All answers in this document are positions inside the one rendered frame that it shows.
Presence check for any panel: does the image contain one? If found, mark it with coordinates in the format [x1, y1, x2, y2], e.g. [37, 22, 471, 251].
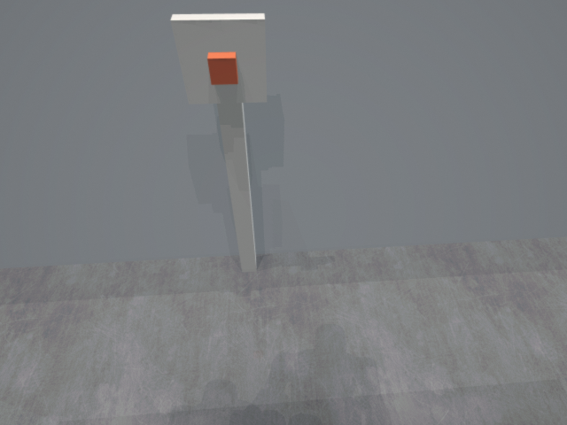
[170, 13, 267, 273]

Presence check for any button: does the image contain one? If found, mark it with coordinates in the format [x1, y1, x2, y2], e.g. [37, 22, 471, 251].
[207, 52, 238, 85]

